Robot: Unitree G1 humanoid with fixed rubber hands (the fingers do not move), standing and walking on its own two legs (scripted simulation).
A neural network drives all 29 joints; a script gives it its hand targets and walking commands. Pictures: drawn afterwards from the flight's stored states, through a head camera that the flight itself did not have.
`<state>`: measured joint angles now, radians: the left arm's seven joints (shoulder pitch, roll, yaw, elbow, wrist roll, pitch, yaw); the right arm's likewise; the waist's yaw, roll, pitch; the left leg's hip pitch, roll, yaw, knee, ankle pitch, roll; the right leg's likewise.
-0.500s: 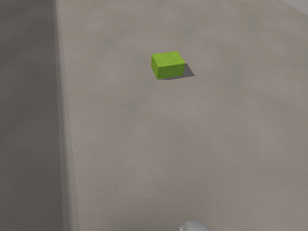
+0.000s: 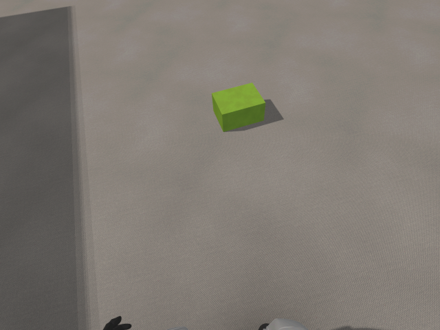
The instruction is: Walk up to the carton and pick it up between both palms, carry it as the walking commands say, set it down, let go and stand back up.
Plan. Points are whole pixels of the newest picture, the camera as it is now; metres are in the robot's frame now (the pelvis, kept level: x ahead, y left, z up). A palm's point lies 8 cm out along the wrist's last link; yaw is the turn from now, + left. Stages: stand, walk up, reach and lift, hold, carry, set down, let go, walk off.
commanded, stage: walk up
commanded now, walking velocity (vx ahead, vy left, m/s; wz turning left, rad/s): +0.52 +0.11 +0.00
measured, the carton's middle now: (237, 107) +1.38 -0.13 -0.69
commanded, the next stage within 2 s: none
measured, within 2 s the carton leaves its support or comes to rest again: neither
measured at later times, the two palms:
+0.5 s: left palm (93, 305) +0.20 +0.30 -0.15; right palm (300, 207) +0.37 -0.18 -0.12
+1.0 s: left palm (151, 139) +0.64 +0.21 -0.12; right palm (327, 190) +0.43 -0.27 -0.15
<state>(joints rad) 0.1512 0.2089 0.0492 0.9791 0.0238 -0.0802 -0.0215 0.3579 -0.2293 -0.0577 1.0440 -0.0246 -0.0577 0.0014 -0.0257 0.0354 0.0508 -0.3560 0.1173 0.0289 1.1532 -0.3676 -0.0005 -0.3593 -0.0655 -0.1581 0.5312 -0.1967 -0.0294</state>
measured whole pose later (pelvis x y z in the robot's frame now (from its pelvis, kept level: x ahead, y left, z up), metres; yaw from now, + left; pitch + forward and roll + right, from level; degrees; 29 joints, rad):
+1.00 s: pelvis +0.50 -0.03 -0.01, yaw +0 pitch +1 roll +1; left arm 0.09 0.20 0.05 0.95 0.03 -0.07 -0.03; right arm 0.42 -0.21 -0.05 1.08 -0.03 -0.06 0.00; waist -0.06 0.02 0.05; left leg -0.21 0.13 0.04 0.92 -0.49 -0.03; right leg -0.43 -0.08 -0.16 0.60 -0.19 -0.03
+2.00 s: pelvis +0.90 -0.05 +0.00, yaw +0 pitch +0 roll +1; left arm 0.13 0.20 0.03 0.99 0.02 -0.03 -0.02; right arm 0.40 -0.20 -0.04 1.08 -0.03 -0.03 0.00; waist -0.07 0.00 0.02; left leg -0.19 0.13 0.11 0.55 -0.37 -0.05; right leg -0.30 -0.09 -0.12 0.50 -0.17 0.03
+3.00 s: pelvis +0.95 -0.11 +0.01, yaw +6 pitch +2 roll -5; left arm 0.20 0.29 0.06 0.92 0.04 0.09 -0.04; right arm 0.36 -0.30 -0.14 1.02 -0.05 0.05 -0.04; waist -0.05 -0.01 0.07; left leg -0.36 0.13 -0.13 0.43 -0.11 -0.07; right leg -0.40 -0.01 0.03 0.87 -0.39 0.06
